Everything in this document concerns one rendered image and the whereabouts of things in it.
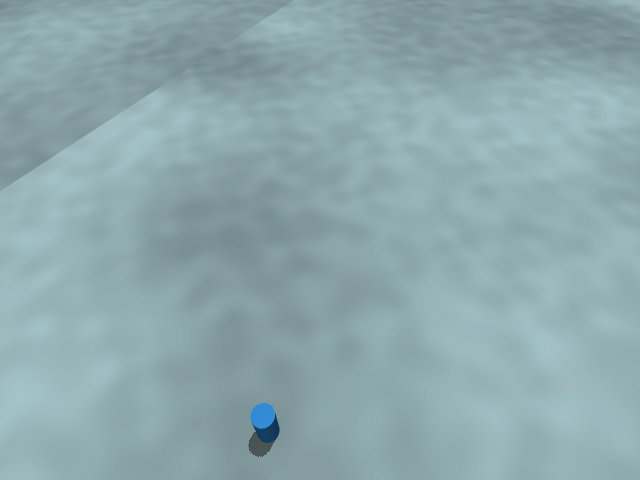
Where can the can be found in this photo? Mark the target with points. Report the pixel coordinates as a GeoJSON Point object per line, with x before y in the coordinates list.
{"type": "Point", "coordinates": [265, 423]}

